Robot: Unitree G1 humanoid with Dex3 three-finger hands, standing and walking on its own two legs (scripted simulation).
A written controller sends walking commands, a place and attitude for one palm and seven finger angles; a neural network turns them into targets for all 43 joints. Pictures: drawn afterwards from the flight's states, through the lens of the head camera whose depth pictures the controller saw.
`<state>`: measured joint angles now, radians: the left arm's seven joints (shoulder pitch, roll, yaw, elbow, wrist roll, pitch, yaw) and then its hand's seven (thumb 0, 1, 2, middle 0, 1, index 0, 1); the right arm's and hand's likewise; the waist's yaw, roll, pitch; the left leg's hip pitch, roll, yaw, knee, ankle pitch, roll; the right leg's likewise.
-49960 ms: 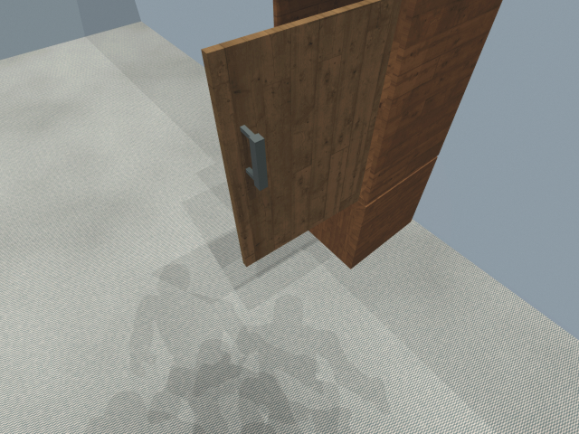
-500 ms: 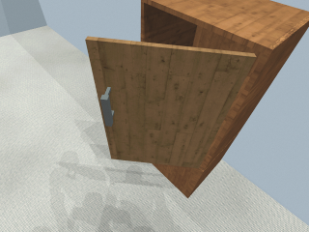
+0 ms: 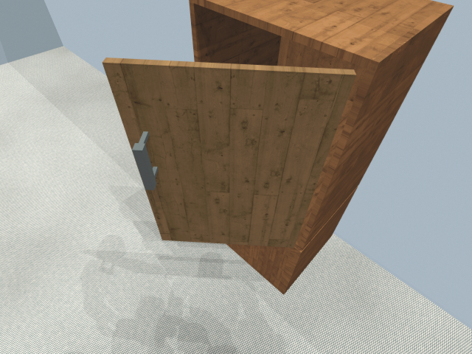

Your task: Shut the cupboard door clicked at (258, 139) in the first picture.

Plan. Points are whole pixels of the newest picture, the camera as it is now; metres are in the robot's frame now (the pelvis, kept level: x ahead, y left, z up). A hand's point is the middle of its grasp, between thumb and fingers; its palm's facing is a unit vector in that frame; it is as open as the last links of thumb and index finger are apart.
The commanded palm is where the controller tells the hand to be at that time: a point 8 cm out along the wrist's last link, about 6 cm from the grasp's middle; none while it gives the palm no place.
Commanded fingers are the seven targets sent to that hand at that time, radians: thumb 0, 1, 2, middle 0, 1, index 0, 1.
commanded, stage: come to a stop and stand still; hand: left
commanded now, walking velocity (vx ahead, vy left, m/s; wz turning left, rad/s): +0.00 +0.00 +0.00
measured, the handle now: (147, 161) +0.47 +0.22 +0.04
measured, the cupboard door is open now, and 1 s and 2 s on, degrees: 40 40 40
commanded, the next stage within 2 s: look again from close up in 0.26 s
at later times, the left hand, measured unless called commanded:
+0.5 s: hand out of the picture -0.06 +0.16 -0.18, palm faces +0.05 -0.99 -0.16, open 7.4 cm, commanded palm none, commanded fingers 0.00 0.90 0.90 -0.20 -0.30 -0.20 -0.30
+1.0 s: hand out of the picture -0.04 +0.18 -0.18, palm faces +0.06 -0.98 -0.17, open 7.4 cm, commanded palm none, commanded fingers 0.00 0.90 0.90 -0.20 -0.30 -0.20 -0.30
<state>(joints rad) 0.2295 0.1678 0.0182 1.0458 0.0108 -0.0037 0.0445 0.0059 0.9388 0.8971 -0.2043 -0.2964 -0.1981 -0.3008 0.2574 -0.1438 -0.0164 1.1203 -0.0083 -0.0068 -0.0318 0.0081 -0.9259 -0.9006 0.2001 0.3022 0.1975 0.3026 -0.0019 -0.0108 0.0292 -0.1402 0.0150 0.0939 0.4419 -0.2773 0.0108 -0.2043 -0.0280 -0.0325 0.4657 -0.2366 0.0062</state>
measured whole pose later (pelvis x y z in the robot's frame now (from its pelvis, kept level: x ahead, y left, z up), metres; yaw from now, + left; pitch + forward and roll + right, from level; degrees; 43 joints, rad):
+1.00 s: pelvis -0.03 +0.01 +0.00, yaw +2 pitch -1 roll +0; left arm 0.33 0.14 -0.01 1.07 0.01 -0.01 0.04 0.01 0.90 0.90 -0.20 -0.30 -0.20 -0.30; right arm 0.32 -0.14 0.00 1.08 -0.01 -0.02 -0.01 0.00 -0.91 -0.90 0.20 0.30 0.20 0.30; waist 0.00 -0.01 0.01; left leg -0.20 -0.01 0.08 0.45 -0.23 0.03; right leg -0.25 -0.06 -0.05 0.46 -0.19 0.02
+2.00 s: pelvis -0.02 +0.00 +0.00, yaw +0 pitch +0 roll +1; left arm 0.29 0.18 -0.01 1.04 0.02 -0.01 0.02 0.01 0.90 0.90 -0.20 -0.30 -0.20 -0.30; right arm 0.29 -0.20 0.00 1.01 -0.01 -0.01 0.00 0.00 -0.92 -0.90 0.20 0.30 0.20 0.30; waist 0.00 0.04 0.01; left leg -0.20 -0.01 0.10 0.45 -0.25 0.03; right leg -0.28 -0.05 -0.02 0.51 -0.22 0.01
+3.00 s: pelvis +0.03 -0.02 +0.00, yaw +1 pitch +0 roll +1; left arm 0.22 0.18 0.00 1.11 0.01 -0.02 0.03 0.01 0.90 0.90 -0.20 -0.30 -0.20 -0.30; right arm 0.22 -0.17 0.01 1.13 -0.01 -0.02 -0.03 0.00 -0.91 -0.90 0.20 0.30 0.20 0.30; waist 0.01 0.00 0.04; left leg -0.09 0.03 0.06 0.38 -0.29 -0.02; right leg -0.16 -0.01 -0.06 0.44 -0.28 -0.02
